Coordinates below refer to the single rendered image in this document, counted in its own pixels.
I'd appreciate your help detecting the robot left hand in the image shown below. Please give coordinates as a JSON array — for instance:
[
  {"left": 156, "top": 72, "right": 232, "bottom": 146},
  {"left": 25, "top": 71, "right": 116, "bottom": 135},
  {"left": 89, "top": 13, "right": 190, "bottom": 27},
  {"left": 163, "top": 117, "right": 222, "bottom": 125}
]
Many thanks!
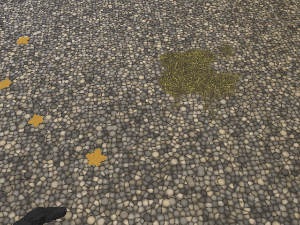
[{"left": 13, "top": 206, "right": 67, "bottom": 225}]

